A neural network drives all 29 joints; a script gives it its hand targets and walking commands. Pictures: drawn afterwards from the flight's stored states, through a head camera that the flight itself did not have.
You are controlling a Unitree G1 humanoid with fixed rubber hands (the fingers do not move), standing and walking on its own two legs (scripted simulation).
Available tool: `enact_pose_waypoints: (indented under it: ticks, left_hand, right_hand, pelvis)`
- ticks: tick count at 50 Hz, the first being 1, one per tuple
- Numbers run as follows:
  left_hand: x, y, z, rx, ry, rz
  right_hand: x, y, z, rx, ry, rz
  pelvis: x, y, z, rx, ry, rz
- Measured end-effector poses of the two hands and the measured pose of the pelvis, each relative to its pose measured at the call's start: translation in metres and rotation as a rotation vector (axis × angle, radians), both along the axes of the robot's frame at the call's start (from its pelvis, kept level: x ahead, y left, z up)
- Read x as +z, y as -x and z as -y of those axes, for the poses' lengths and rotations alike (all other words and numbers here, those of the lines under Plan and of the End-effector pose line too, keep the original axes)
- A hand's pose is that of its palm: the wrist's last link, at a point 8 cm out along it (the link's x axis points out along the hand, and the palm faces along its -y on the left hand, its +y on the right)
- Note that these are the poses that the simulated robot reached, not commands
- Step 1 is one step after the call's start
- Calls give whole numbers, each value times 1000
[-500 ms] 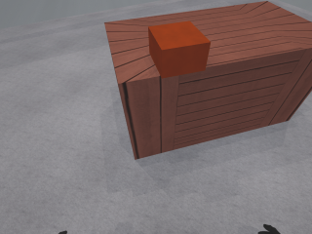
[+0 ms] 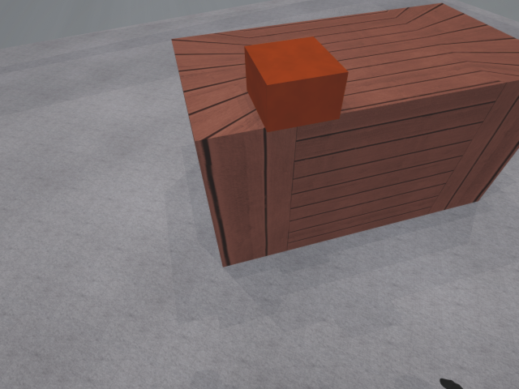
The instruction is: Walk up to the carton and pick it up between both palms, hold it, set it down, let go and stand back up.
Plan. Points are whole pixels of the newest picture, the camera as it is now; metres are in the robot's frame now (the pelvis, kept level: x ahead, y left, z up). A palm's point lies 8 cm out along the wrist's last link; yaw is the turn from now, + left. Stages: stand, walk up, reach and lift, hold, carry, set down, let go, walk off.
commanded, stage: stand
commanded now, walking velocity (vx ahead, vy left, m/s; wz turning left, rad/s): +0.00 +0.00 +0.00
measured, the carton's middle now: (291, 82) +0.93 -0.09 +0.00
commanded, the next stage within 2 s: walk up in 0.20 s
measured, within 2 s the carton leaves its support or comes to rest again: neither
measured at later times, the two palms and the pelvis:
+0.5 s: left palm out of the picture +0.11 +0.31 -0.11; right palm out of the picture +0.09 -0.31 -0.11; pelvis +0.01 +0.00 +0.00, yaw +0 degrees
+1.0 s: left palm out of the picture +0.13 +0.25 -0.13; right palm (493, 305) +0.27 -0.41 -0.10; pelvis +0.14 -0.09 -0.03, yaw +5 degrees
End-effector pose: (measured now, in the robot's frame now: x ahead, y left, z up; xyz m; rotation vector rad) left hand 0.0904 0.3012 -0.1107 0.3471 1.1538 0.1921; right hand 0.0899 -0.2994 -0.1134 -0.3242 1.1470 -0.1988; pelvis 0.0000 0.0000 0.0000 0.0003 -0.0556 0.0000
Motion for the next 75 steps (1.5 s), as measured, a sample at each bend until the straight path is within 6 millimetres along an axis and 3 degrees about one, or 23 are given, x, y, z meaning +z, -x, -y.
enact_pose_waypoints:
  ticks: [23, 29, 34, 37, 39, 46, 51, 55, 62, 69, 75]
  left_hand:
    - [2, -10, -1, 0, 2, 9]
    - [6, -30, -10, -23, -26, 58]
    - [6, -57, 7, -33, -41, 95]
    - [1, -65, 24, -11, -52, 113]
    - [-4, -60, 34, 22, -55, 117]
    - [-8, -38, 54, 149, -17, 68]
    - [-22, -41, 53, 181, -3, 11]
    - [-43, -71, 56, 159, 19, -9]
    - [-39, -164, 72, 39, 33, 50]
    - [-25, -248, 86, 2, 0, 127]
    - [-16, -309, 122, -1, -42, 156]
  right_hand:
    - [2, -6, 4, -3, 7, 9]
    - [7, 20, 48, -33, 88, -7]
    - [9, 30, 104, -55, 155, -56]
    - [-2, 8, 133, -30, 179, -56]
    - [-9, -18, 138, 1, 177, -43]
    - [5, -128, 117, 145, 113, 84]
    - [20, -195, 106, 223, 121, 142]
    - [25, -224, 112, 237, 180, 176]
    - [36, -219, 147, 107, 229, 158]
    - [28, -225, 184, 75, 234, 92]
    - [-1, -267, 235, 80, 221, 53]
  pelvis:
    - [0, -8, 2, -1, -2, -7]
    - [-10, -21, 21, 3, -37, -15]
    - [-21, -43, 50, -5, -60, 4]
    - [-33, -59, 69, 14, -10, 26]
    - [-38, -68, 77, 38, 16, 25]
    - [-26, -110, 91, 71, 47, 25]
    - [-29, -144, 93, 94, 63, 13]
    - [-40, -170, 91, 88, -1, 26]
    - [-37, -216, 100, 84, -29, 41]
    - [-40, -263, 131, 73, -45, 39]
    - [-54, -312, 173, 82, -22, 18]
